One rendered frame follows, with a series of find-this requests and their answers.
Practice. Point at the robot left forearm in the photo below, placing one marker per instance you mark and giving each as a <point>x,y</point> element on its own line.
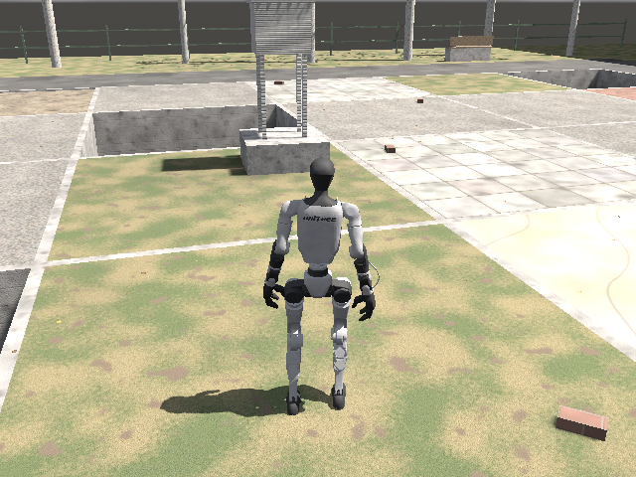
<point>274,267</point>

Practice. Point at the right robot upper arm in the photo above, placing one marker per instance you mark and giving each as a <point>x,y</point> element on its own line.
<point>352,213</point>

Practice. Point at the robot right thigh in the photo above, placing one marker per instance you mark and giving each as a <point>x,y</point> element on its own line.
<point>341,299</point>

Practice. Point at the right robot hand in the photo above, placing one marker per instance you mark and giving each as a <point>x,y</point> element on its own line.
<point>370,305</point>

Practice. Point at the left robot upper arm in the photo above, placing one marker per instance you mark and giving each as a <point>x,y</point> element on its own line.
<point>288,210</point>

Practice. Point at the robot right forearm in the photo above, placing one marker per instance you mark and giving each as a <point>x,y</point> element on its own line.
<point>363,272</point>

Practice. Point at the left robot hand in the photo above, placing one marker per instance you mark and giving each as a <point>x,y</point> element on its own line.
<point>267,293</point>

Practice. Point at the robot right foot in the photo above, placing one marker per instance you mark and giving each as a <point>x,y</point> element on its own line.
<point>339,401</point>

